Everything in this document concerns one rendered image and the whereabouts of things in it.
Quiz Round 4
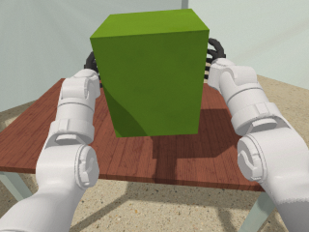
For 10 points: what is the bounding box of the carton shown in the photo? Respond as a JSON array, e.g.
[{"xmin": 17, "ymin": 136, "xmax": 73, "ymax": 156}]
[{"xmin": 90, "ymin": 9, "xmax": 210, "ymax": 138}]

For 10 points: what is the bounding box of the right robot forearm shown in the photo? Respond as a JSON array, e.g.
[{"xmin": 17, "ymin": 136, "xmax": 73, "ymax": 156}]
[{"xmin": 207, "ymin": 58, "xmax": 309, "ymax": 155}]

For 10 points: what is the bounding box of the robot left upper arm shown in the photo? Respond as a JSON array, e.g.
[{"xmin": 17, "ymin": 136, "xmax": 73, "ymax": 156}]
[{"xmin": 0, "ymin": 144, "xmax": 99, "ymax": 232}]

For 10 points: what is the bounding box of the left robot forearm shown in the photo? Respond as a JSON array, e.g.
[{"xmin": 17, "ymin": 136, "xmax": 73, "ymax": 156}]
[{"xmin": 36, "ymin": 69, "xmax": 100, "ymax": 184}]

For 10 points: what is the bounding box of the robot right hand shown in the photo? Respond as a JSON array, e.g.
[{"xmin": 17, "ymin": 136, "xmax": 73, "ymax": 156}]
[{"xmin": 204, "ymin": 38, "xmax": 226, "ymax": 79}]

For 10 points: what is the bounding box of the table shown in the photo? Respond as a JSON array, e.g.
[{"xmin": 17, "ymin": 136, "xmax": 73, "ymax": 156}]
[{"xmin": 0, "ymin": 78, "xmax": 276, "ymax": 232}]

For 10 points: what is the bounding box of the robot left hand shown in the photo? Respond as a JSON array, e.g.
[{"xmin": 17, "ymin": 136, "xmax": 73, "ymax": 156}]
[{"xmin": 84, "ymin": 51, "xmax": 102, "ymax": 88}]

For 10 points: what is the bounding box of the robot right upper arm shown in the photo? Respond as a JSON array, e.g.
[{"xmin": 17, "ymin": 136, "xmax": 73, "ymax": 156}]
[{"xmin": 237, "ymin": 127, "xmax": 309, "ymax": 232}]

